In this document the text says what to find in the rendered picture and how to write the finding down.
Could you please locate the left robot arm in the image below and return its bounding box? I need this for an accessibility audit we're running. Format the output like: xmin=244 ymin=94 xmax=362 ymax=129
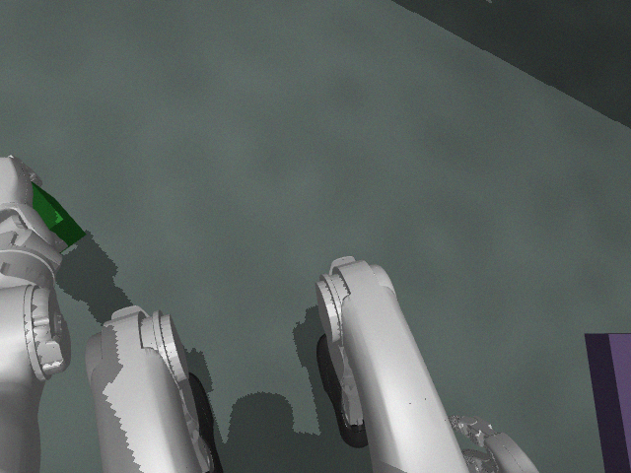
xmin=0 ymin=203 xmax=71 ymax=473

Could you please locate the right robot hand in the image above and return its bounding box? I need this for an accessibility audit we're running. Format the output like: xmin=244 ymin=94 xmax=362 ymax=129
xmin=449 ymin=415 xmax=539 ymax=473

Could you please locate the left robot hand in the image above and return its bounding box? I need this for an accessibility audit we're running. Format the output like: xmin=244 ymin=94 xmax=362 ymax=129
xmin=0 ymin=155 xmax=68 ymax=253

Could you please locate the left robot foot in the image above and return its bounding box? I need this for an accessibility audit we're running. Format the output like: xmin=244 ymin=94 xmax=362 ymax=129
xmin=188 ymin=372 xmax=224 ymax=473

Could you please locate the right robot foot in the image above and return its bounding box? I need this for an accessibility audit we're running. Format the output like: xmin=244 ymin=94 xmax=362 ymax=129
xmin=316 ymin=334 xmax=368 ymax=448

